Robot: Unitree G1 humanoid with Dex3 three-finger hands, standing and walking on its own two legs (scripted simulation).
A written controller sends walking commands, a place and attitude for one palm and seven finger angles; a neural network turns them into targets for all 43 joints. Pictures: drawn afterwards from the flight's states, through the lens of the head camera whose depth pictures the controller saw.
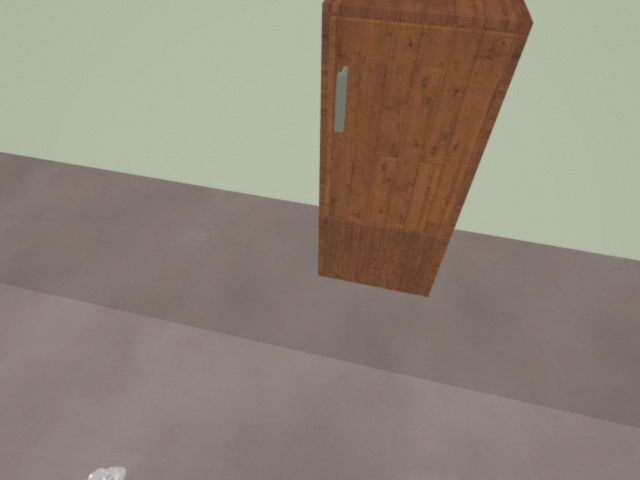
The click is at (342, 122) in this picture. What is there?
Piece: cupboard door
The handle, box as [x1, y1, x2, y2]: [334, 66, 347, 131]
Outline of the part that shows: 347,66 344,66 342,71 338,72 337,74 334,125 335,131 342,131 343,128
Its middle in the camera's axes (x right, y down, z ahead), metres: +0.05 -0.34 +0.94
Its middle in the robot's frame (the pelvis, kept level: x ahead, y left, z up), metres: +0.94 +0.00 +0.02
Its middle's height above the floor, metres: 0.79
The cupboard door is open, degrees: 0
